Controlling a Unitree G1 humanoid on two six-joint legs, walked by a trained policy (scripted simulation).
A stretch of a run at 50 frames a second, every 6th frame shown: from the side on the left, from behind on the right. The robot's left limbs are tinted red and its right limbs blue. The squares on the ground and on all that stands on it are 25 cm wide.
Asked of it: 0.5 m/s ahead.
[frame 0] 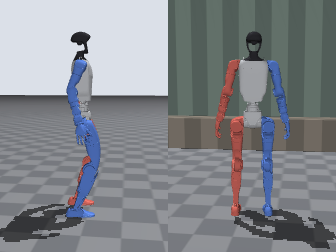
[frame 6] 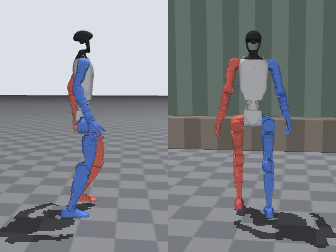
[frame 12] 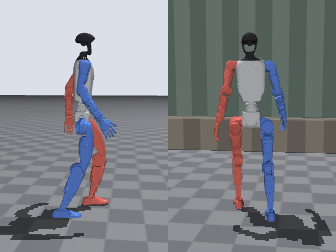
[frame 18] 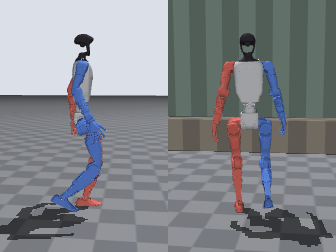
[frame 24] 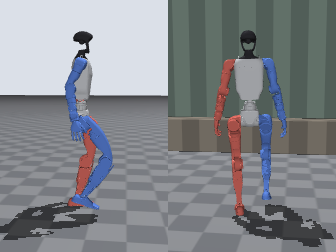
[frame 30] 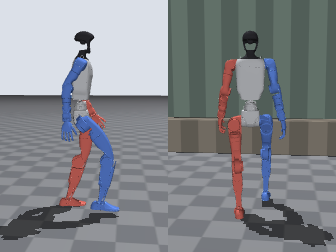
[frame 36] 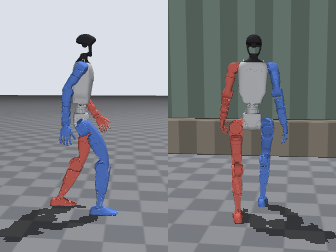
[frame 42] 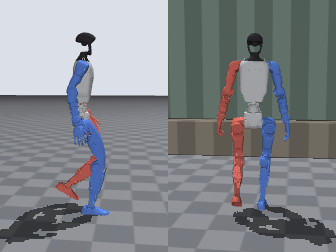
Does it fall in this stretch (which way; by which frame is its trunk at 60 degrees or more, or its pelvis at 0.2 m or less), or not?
no
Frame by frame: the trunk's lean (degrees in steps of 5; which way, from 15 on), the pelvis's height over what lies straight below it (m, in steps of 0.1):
0: 5, 0.8
6: 0, 0.8
12: 5, 0.8
18: 5, 0.8
24: 0, 0.8
30: 5, 0.8
36: 5, 0.8
42: 5, 0.8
